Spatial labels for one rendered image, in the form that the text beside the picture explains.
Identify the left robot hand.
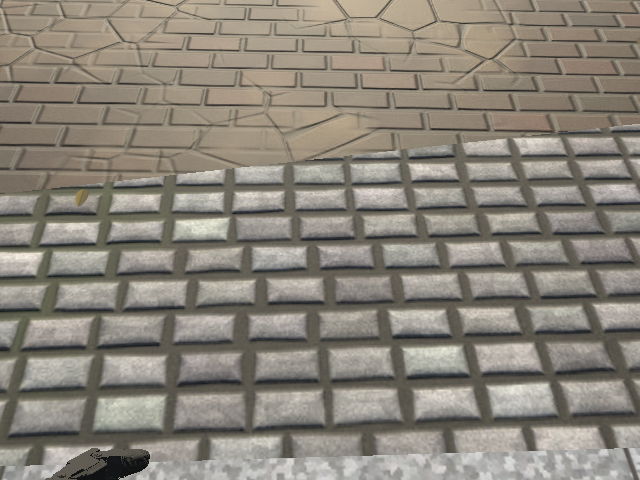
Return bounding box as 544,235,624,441
45,448,150,480

